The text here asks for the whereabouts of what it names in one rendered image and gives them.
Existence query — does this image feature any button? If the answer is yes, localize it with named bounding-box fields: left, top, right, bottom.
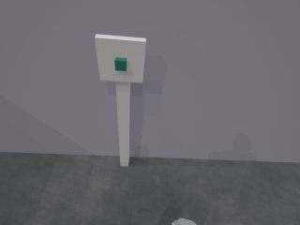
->
left=114, top=57, right=127, bottom=71

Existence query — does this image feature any panel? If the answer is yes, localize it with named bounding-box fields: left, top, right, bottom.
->
left=95, top=34, right=146, bottom=167

